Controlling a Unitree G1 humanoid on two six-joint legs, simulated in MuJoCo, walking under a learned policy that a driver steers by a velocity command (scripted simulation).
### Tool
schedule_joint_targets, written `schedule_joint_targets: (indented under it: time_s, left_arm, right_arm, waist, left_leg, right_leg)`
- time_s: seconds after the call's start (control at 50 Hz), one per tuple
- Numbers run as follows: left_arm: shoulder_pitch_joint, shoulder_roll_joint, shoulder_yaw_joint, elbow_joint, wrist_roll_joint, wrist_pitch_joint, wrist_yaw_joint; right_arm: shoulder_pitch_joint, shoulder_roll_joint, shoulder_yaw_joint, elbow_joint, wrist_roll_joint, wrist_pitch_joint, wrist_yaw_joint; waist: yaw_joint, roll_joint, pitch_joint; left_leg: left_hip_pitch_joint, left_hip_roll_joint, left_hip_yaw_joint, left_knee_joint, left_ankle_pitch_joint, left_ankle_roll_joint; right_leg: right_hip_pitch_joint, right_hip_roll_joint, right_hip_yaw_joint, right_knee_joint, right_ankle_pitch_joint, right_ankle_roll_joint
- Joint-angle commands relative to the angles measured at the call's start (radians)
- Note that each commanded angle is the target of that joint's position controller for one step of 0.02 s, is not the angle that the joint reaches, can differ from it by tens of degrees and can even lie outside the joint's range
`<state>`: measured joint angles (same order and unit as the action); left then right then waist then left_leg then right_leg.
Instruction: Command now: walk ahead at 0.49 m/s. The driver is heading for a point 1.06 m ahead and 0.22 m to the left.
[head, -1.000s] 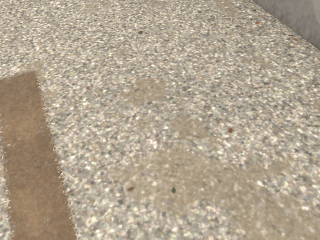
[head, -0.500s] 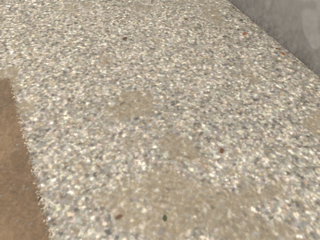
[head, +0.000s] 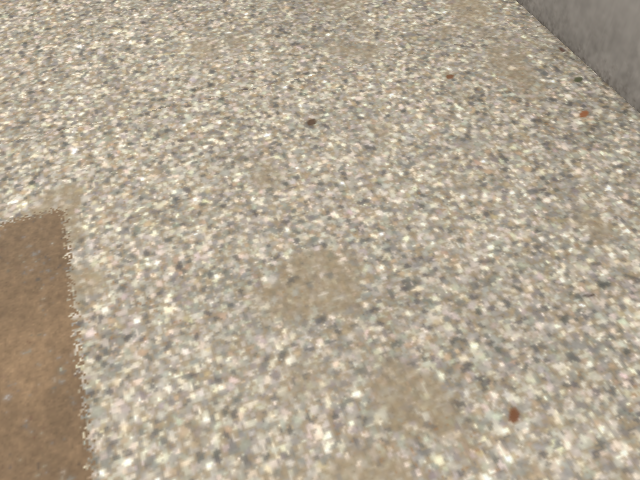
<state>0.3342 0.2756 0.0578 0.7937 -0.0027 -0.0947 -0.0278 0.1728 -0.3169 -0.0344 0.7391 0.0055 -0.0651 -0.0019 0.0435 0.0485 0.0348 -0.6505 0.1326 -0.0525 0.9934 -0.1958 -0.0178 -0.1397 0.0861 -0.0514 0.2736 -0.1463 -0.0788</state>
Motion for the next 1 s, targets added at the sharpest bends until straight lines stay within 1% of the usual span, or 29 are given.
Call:
schedule_joint_targets:
  time_s: [0.02,0.1,0.16,0.2,0.22,0.24,0.26,0.28,0.3,0.32,0.34,0.36,0.4,0.46,0.52,0.6,0.66,0.7,0.74,0.76,0.78,0.8,0.82,0.84,0.86,0.88,0.9,0.94,1.0]
  left_arm:
    - [-0.071,0.146,0.031,-0.067,-0.005,-0.018,0.012]
    - [0.017,0.185,0.038,-0.027,-0.017,-0.003,0.016]
    - [0.049,0.194,0.041,0.000,-0.023,0.017,0.021]
    - [0.046,0.204,0.045,0.010,-0.022,0.030,0.026]
    - [0.029,0.210,0.045,0.010,-0.021,0.036,0.028]
    - [0.021,0.194,0.038,0.009,-0.016,0.042,0.030]
    - [0.027,0.145,0.016,-0.011,0.002,0.042,0.034]
    - [0.148,0.037,-0.018,-0.037,0.000,0.022,0.027]
    - [0.111,0.096,-0.008,-0.022,-0.012,0.002,0.023]
    - [0.023,0.166,0.013,-0.046,-0.039,-0.007,0.017]
    - [-0.036,0.161,0.010,-0.062,-0.037,-0.010,0.020]
    - [-0.068,0.152,0.012,-0.067,-0.019,-0.008,0.023]
    - [-0.031,0.124,0.013,-0.053,-0.012,0.013,0.023]
    - [-0.048,0.092,0.007,-0.056,-0.005,0.035,0.028]
    - [-0.150,0.076,0.001,-0.085,0.001,0.031,0.028]
    - [-0.283,0.054,-0.010,-0.116,-0.006,0.015,0.011]
    - [-0.361,0.059,-0.011,-0.144,-0.013,0.007,-0.005]
    - [-0.382,0.070,-0.009,-0.159,-0.014,0.001,-0.016]
    - [-0.352,0.089,-0.002,-0.155,-0.012,-0.002,-0.022]
    - [-0.295,0.108,0.008,-0.141,-0.010,-0.003,-0.021]
    - [-0.169,0.140,0.028,-0.101,-0.008,-0.003,-0.014]
    - [0.000,0.194,0.050,-0.058,-0.003,0.000,-0.004]
    - [0.103,0.301,0.076,-0.041,0.012,0.007,0.003]
    - [0.123,0.231,0.056,-0.035,-0.004,0.010,0.000]
    - [0.054,0.182,0.037,-0.041,-0.009,0.009,0.001]
    - [-0.016,0.157,0.029,-0.052,-0.007,0.010,0.002]
    - [-0.072,0.129,0.020,-0.056,-0.002,0.009,0.000]
    - [-0.124,0.099,0.012,-0.058,0.011,0.000,-0.004]
    - [-0.109,0.126,0.020,-0.031,0.004,-0.016,0.001]
  right_arm:
    - [-0.010,-0.034,-0.003,-0.055,-0.005,-0.009,0.003]
    - [-0.147,-0.025,0.003,-0.092,0.008,-0.026,0.023]
    - [-0.199,-0.047,-0.005,-0.121,0.012,-0.031,0.039]
    - [-0.172,-0.066,-0.013,-0.121,0.010,-0.034,0.046]
    - [-0.113,-0.082,-0.023,-0.108,0.009,-0.035,0.045]
    - [0.017,-0.119,-0.045,-0.070,0.007,-0.034,0.039]
    - [0.190,-0.184,-0.068,-0.034,-0.001,-0.031,0.028]
    - [0.265,-0.282,-0.091,-0.017,-0.013,-0.023,0.028]
    - [0.288,-0.190,-0.067,-0.020,-0.002,-0.023,0.032]
    - [0.221,-0.145,-0.050,-0.024,-0.001,-0.024,0.031]
    - [0.151,-0.126,-0.044,-0.035,-0.001,-0.023,0.031]
    - [0.101,-0.100,-0.037,-0.038,-0.006,-0.024,0.034]
    - [0.058,-0.074,-0.031,-0.039,-0.015,-0.033,0.036]
    - [0.071,-0.095,-0.040,-0.014,-0.007,-0.048,0.031]
    - [0.107,-0.110,-0.044,0.014,-0.005,-0.041,0.018]
    - [0.164,-0.134,-0.049,0.047,0.005,-0.029,0.007]
    - [0.215,-0.144,-0.053,0.081,0.010,-0.014,0.004]
    - [0.223,-0.150,-0.057,0.096,0.014,-0.003,-0.001]
    - [0.212,-0.160,-0.063,0.103,0.017,0.006,-0.006]
    - [0.195,-0.168,-0.065,0.101,0.016,0.011,-0.008]
    - [0.178,-0.159,-0.061,0.099,0.015,0.017,-0.010]
    - [0.185,-0.121,-0.043,0.085,0.001,0.018,-0.013]
    - [0.296,-0.017,-0.009,0.055,-0.006,-0.001,-0.005]
    - [0.275,-0.036,-0.010,0.069,0.002,-0.024,0.001]
    - [0.191,-0.120,-0.034,0.046,0.031,-0.039,0.010]
    - [0.125,-0.122,-0.033,0.028,0.037,-0.045,0.010]
    - [0.091,-0.112,-0.035,0.022,0.021,-0.044,0.007]
    - [0.126,-0.085,-0.038,0.037,0.009,-0.023,0.005]
    - [0.113,-0.050,-0.032,0.030,0.001,0.000,-0.003]
  waist:
    - [-0.031,-0.089,0.023]
    - [0.031,-0.087,0.032]
    - [0.033,-0.098,0.037]
    - [0.006,-0.116,0.015]
    - [-0.033,-0.124,-0.020]
    - [-0.099,-0.109,-0.103]
    - [-0.166,-0.046,-0.250]
    - [-0.122,0.209,-0.377]
    - [-0.158,0.188,-0.405]
    - [-0.149,0.117,-0.257]
    - [-0.122,0.049,-0.166]
    - [-0.096,0.011,-0.099]
    - [-0.045,0.051,-0.079]
    - [-0.030,0.032,-0.049]
    - [-0.056,0.009,-0.015]
    - [-0.107,0.009,0.018]
    - [-0.131,0.007,0.042]
    - [-0.123,0.015,0.046]
    - [-0.093,0.027,0.023]
    - [-0.057,0.038,-0.014]
    - [0.012,0.026,-0.093]
    - [0.077,-0.015,-0.226]
    - [0.049,-0.241,-0.374]
    - [0.068,-0.295,-0.424]
    - [0.065,-0.219,-0.265]
    - [0.039,-0.158,-0.165]
    - [0.011,-0.110,-0.090]
    - [-0.044,-0.145,-0.059]
    - [-0.062,-0.125,-0.034]
  left_leg:
    - [0.028,0.014,0.003,-0.182,0.188,-0.016]
    - [0.075,-0.031,0.034,-0.381,0.308,-0.007]
    - [0.044,-0.045,0.021,-0.454,0.232,0.027]
    - [0.090,-0.062,0.031,-0.481,0.147,0.055]
    - [0.177,-0.087,0.055,-0.503,0.121,0.074]
    - [0.361,-0.117,0.084,-0.522,0.123,0.103]
    - [0.644,-0.005,-0.026,-0.476,0.167,0.156]
    - [1.011,0.232,-0.495,-0.549,-0.045,0.317]
    - [1.032,0.250,-0.684,-0.675,-0.159,0.320]
    - [0.924,0.224,-0.542,-0.690,-0.177,0.275]
    - [0.787,0.187,-0.419,-0.703,-0.086,0.253]
    - [0.668,0.148,-0.333,-0.731,0.014,0.245]
    - [0.542,0.100,-0.236,-0.789,0.121,0.240]
    - [0.491,0.088,-0.148,-0.845,0.220,0.264]
    - [0.520,0.071,-0.082,-0.868,0.248,0.250]
    - [0.546,0.053,-0.022,-0.876,0.208,0.222]
    - [0.625,0.091,-0.030,-0.848,0.208,0.221]
    - [0.690,0.122,-0.041,-0.811,0.252,0.210]
    - [0.735,0.136,-0.042,-0.755,0.360,0.192]
    - [0.738,0.124,-0.029,-0.686,0.507,0.179]
    - [0.709,0.080,0.010,-0.535,0.638,0.155]
    - [0.566,0.029,0.047,-0.302,0.531,0.122]
    - [0.152,-0.129,0.091,0.093,0.105,0.045]
    - [-0.014,-0.186,-0.045,0.251,-0.386,0.040]
    - [-0.110,-0.122,-0.072,0.316,-0.344,0.054]
    - [-0.110,-0.067,-0.036,0.280,-0.250,0.063]
    - [-0.080,-0.032,-0.017,0.216,-0.177,0.057]
    - [0.036,0.008,-0.023,0.141,-0.090,0.043]
    - [0.032,0.018,-0.008,0.055,-0.015,0.010]
  right_leg:
    - [-0.078,-0.247,0.152,-0.174,0.144,-0.164]
    - [-0.007,-0.266,0.129,-0.148,0.118,-0.137]
    - [0.116,-0.320,0.154,-0.088,0.142,-0.118]
    - [0.177,-0.343,0.165,-0.031,0.227,-0.097]
    - [0.186,-0.330,0.150,0.043,0.356,-0.081]
    - [0.156,-0.281,0.109,0.205,0.480,-0.056]
    - [0.006,-0.227,0.063,0.471,0.346,-0.019]
    - [-0.421,-0.052,0.023,0.855,-0.137,0.061]
    - [-0.550,-0.045,0.171,0.979,-0.434,0.055]
    - [-0.629,-0.100,0.173,1.022,-0.373,0.041]
    - [-0.617,-0.152,0.137,0.985,-0.282,0.038]
    - [-0.589,-0.183,0.124,0.925,-0.217,0.043]
    - [-0.478,-0.217,0.127,0.860,-0.139,0.057]
    - [-0.487,-0.224,0.113,0.777,-0.066,0.087]
    - [-0.538,-0.225,0.108,0.598,0.083,0.103]
    - [-0.494,-0.188,0.071,0.371,0.236,0.099]
    - [-0.506,-0.170,0.067,0.292,0.223,0.083]
    - [-0.515,-0.163,0.074,0.256,0.165,0.058]
    - [-0.456,-0.145,0.061,0.231,0.095,0.031]
    - [-0.362,-0.118,0.036,0.218,0.070,0.013]
    - [-0.182,-0.086,0.004,0.191,0.087,-0.014]
    - [0.101,-0.160,0.078,0.234,0.114,-0.059]
    - [0.502,-0.417,0.517,0.208,-0.022,-0.216]
    - [0.548,-0.476,0.786,0.052,-0.154,-0.257]
    - [0.433,-0.446,0.662,0.026,-0.220,-0.206]
    - [0.290,-0.408,0.531,0.006,-0.176,-0.175]
    - [0.156,-0.368,0.439,-0.029,-0.095,-0.161]
    - [0.012,-0.314,0.334,-0.090,0.019,-0.148]
    - [-0.045,-0.301,0.241,-0.142,0.144,-0.171]
